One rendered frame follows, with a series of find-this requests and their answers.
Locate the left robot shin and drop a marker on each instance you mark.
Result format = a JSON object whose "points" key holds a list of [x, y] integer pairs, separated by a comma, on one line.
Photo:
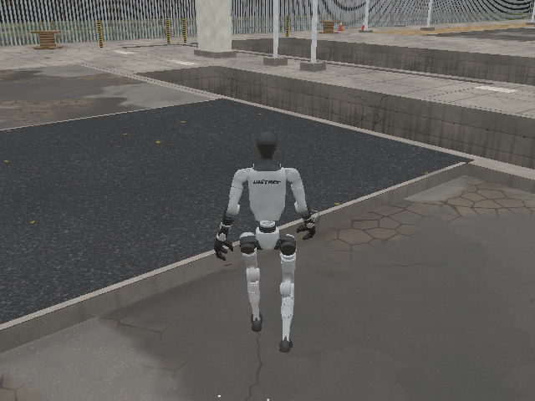
{"points": [[254, 295]]}

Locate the left robot foot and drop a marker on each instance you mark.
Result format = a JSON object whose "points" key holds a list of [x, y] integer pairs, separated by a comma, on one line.
{"points": [[257, 325]]}

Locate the right robot upper arm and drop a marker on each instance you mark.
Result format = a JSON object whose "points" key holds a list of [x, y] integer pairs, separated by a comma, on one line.
{"points": [[293, 176]]}

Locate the robot left forearm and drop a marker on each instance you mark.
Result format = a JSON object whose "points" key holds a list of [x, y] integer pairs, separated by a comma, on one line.
{"points": [[225, 225]]}

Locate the left robot hand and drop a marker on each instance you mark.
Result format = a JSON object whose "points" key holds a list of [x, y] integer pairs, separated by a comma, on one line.
{"points": [[219, 249]]}

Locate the robot right forearm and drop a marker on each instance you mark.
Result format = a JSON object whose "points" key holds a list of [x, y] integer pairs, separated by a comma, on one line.
{"points": [[307, 217]]}

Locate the left robot upper arm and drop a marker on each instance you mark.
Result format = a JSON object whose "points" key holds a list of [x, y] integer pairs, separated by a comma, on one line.
{"points": [[236, 190]]}

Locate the right robot hand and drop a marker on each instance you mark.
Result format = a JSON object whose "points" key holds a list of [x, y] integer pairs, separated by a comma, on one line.
{"points": [[304, 228]]}

